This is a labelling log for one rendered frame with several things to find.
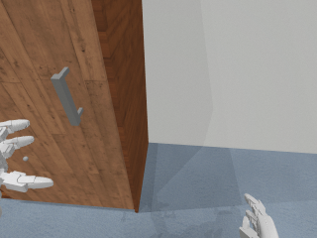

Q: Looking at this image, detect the handle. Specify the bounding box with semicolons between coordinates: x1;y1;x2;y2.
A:
51;66;84;126

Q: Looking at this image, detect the right robot hand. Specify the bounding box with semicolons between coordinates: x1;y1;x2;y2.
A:
239;193;279;238

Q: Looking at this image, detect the left robot hand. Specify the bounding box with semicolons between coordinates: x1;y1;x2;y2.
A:
0;119;53;192

